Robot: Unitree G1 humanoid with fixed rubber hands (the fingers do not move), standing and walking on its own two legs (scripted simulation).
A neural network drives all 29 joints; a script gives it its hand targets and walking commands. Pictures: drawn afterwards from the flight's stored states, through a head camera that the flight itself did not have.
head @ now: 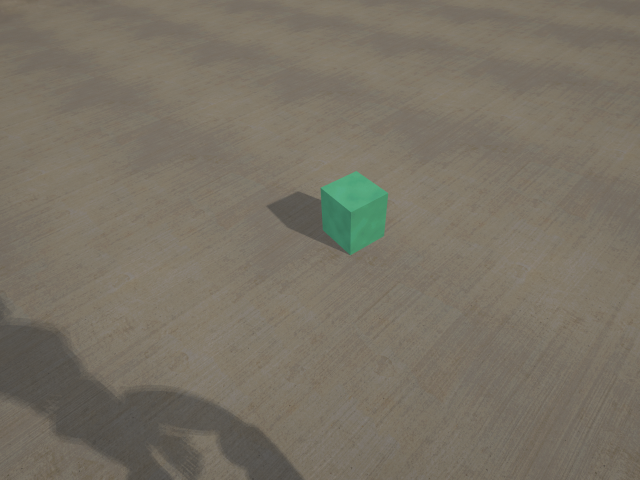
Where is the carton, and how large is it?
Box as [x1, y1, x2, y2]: [321, 171, 387, 254]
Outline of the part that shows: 356,171 321,187 323,230 350,254 383,235 387,193 384,190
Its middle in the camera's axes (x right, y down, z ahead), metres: +0.16 -0.12 +1.73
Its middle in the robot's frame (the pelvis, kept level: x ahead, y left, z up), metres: +1.36 -0.09 -0.65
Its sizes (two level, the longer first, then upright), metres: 0.210 0.200 0.250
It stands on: the floor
